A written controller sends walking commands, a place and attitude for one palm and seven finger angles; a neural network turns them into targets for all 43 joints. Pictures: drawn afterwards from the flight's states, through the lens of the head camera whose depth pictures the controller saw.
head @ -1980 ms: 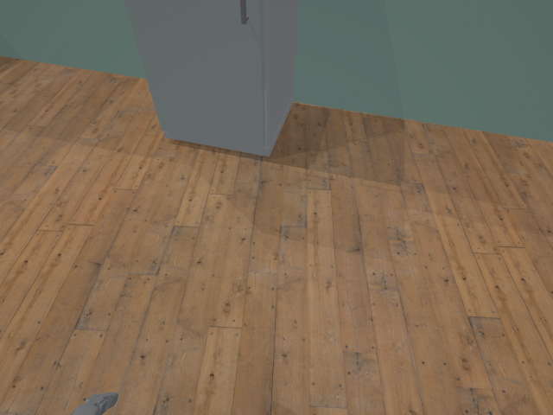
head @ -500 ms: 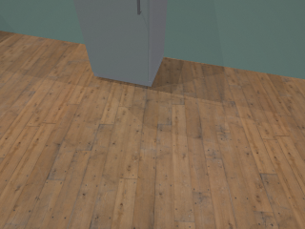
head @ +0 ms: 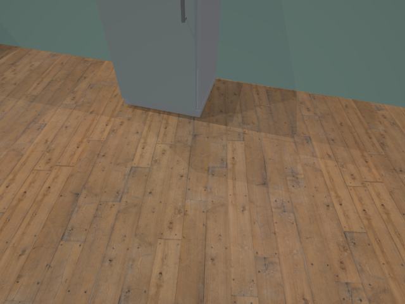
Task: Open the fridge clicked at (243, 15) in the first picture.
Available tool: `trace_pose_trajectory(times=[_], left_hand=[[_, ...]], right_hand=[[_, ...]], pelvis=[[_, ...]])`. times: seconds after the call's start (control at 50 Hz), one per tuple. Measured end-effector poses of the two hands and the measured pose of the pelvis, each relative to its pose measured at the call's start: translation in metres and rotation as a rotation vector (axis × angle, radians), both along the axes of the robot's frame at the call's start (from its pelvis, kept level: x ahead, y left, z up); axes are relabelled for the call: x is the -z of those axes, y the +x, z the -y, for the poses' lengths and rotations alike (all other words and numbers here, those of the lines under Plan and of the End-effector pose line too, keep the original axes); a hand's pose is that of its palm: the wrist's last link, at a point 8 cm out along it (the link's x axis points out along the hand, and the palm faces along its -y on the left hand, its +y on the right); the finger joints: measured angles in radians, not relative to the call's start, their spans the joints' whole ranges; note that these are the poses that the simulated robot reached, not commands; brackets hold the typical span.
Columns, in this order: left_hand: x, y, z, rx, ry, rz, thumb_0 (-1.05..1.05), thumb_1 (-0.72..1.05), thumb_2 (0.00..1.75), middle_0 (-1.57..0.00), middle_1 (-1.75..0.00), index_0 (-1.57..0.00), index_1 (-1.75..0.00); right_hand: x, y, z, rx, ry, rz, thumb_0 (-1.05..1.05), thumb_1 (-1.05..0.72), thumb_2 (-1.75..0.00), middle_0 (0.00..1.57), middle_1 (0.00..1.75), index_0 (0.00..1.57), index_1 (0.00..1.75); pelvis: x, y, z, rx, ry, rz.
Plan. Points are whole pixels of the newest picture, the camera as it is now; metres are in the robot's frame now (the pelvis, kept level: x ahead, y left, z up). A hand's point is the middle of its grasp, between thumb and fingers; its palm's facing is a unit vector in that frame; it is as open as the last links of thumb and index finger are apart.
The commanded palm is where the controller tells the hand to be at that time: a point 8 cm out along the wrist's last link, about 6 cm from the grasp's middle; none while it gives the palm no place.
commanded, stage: walk to a spot facing it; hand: right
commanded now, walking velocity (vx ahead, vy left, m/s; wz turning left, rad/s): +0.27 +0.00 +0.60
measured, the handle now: out of the picture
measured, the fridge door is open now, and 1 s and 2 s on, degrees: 0 0 0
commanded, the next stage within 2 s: none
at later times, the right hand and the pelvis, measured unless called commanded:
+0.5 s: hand out of the picture +0.06 -0.16 -0.17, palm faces -0.13 +0.98 -0.16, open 7.4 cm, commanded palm none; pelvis +0.09 +0.02 -0.01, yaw +13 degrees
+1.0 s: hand (263, 194) +0.47 -0.16 -0.16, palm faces -0.47 +0.86 -0.21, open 7.4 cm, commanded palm none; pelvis +0.28 -0.03 +0.00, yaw +31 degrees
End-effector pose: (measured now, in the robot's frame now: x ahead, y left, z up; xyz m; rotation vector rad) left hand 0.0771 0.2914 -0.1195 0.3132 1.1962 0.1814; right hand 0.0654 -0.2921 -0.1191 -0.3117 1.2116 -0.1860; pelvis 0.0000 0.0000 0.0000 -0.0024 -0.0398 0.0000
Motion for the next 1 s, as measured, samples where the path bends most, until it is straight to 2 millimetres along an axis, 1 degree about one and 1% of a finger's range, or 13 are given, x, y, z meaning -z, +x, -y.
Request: trace_pose_trajectory(times=[0.1,0.22,0.3,0.36,0.42,0.48,0.58,0.68,0.74,0.8,0.86,0.92,1.0], left_hand=[[0.008,-0.01,0.008,-0.03,-0.019,-0.009,0.0,0.9,0.9,-0.2,-0.3,-0.2,-0.3],[0.026,-0.036,0.02,-0.127,-0.075,-0.038,0.0,0.9,0.9,-0.2,-0.3,-0.21,-0.3],[0.046,-0.057,0.018,-0.199,-0.105,-0.087,0.0,0.9,0.9,-0.2,-0.3,-0.21,-0.3],[0.048,-0.058,0.017,-0.212,-0.113,-0.153,0.0,0.9,0.9,-0.2,-0.3,-0.2,-0.3],[0.037,-0.035,0.018,-0.223,-0.118,-0.13,0.01,0.9,0.9,-0.2,-0.3,-0.2,-0.3],[0.026,0.003,0.021,-0.242,-0.125,-0.044,0.01,0.91,0.9,-0.2,-0.3,-0.2,-0.3],[0.011,0.077,0.03,-0.251,-0.127,0.102,0.01,0.91,0.9,-0.2,-0.3,-0.2,-0.3],[0.005,0.151,0.044,-0.237,-0.095,0.212,0.0,0.9,0.9,-0.2,-0.3,-0.2,-0.3],[0.006,0.172,0.052,-0.261,-0.057,0.265,0.0,0.9,0.9,-0.2,-0.3,-0.2,-0.3],[0.001,0.164,0.063,-0.335,-0.052,0.244,0.0,0.9,0.9,-0.2,-0.3,-0.21,-0.3],[0.0,0.14,0.077,-0.428,-0.058,0.17,0.0,0.9,0.9,-0.2,-0.3,-0.21,-0.3],[0.0,0.11,0.085,-0.543,-0.05,0.088,-0.01,0.92,0.9,-0.2,-0.3,-0.21,-0.3],[0.003,0.071,0.104,-0.661,-0.064,-0.042,-0.01,0.93,0.9,-0.2,-0.3,-0.2,-0.3]], right_hand=[[0.009,-0.009,-0.009,0.003,0.022,-0.044,0.01,-0.9,-0.89,0.2,0.3,0.2,0.3],[0.027,-0.02,-0.034,-0.018,0.084,-0.134,0.01,-0.91,-0.89,0.2,0.3,0.2,0.3],[0.037,-0.013,-0.057,-0.039,0.106,-0.163,0.01,-0.91,-0.89,0.2,0.3,0.2,0.3],[0.038,-0.01,-0.072,-0.014,0.121,-0.144,0.01,-0.91,-0.89,0.2,0.3,0.2,0.3],[0.032,-0.011,-0.083,-0.014,0.14,-0.184,0.0,-0.91,-0.89,0.2,0.3,0.2,0.3],[0.026,-0.008,-0.087,-0.035,0.157,-0.247,0.0,-0.9,-0.89,0.2,0.3,0.2,0.3],[0.025,0.019,-0.076,-0.067,0.162,-0.306,0.01,-0.9,-0.89,0.2,0.3,0.2,0.3],[0.041,0.08,-0.045,-0.092,0.147,-0.299,0.01,-0.9,-0.89,0.2,0.3,0.2,0.3],[0.055,0.134,-0.025,-0.141,0.133,-0.279,0.01,-0.9,-0.89,0.2,0.3,0.2,0.3],[0.051,0.205,-0.019,-0.229,0.12,-0.213,0.01,-0.91,-0.89,0.2,0.3,0.2,0.3],[0.038,0.279,-0.026,-0.312,0.122,-0.111,0.01,-0.91,-0.89,0.19,0.3,0.19,0.3],[0.025,0.345,-0.044,-0.391,0.129,-0.024,0.01,-0.91,-0.9,0.19,0.3,0.19,0.3],[0.014,0.416,-0.08,-0.491,0.148,0.042,0.01,-0.91,-0.9,0.19,0.3,0.19,0.3]], pelvis=[[0.004,0.004,0.0,-0.037,0.001,-0.004],[0.014,0.022,-0.005,-0.109,-0.008,-0.016],[0.025,0.037,-0.016,-0.148,0.001,-0.01],[0.025,0.049,-0.021,-0.149,0.015,-0.012],[0.016,0.063,-0.022,-0.178,0.012,-0.02],[0.009,0.079,-0.019,-0.212,0.005,-0.032],[0.006,0.113,-0.007,-0.267,0.008,-0.048],[0.017,0.16,0.012,-0.317,0.02,-0.05],[0.027,0.185,0.024,-0.373,0.025,-0.038],[0.019,0.205,0.029,-0.423,0.029,-0.026],[0.01,0.226,0.031,-0.461,0.03,-0.029],[0.004,0.248,0.031,-0.501,0.023,-0.034],[0.001,0.275,0.026,-0.545,0.012,-0.036]])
